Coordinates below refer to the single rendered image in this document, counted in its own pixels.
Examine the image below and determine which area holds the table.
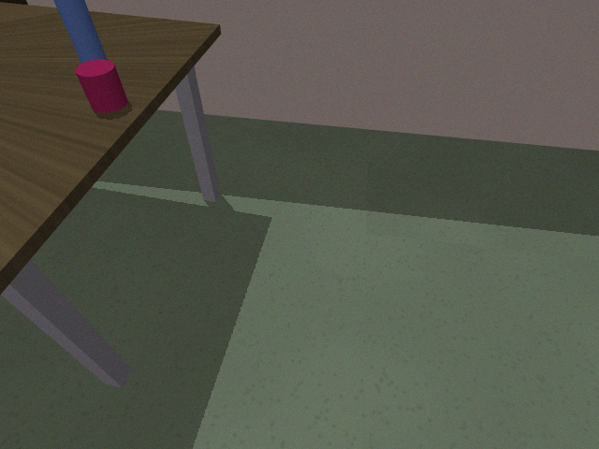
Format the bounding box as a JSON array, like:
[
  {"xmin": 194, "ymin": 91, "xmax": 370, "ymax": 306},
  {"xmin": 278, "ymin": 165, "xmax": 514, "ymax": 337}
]
[{"xmin": 0, "ymin": 2, "xmax": 221, "ymax": 388}]

